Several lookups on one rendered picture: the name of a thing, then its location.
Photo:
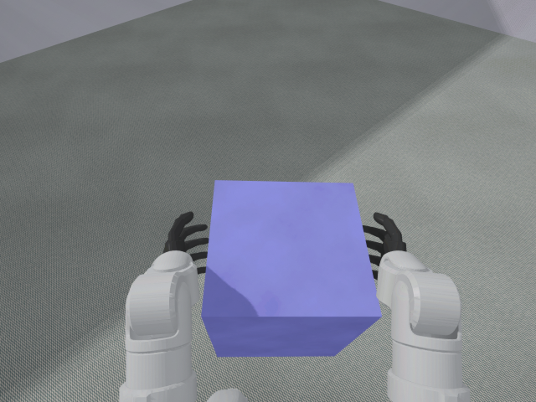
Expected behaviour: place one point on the left robot forearm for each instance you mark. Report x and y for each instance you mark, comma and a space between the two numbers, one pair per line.
159, 332

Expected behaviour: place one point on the left robot hand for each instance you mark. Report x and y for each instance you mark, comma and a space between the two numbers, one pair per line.
178, 234

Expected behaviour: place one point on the right robot forearm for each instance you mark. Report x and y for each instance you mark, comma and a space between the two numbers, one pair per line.
426, 331

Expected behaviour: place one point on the carton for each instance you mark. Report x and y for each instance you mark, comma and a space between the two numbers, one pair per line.
288, 272

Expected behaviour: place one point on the right robot hand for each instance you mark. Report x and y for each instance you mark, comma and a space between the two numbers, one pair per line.
392, 239

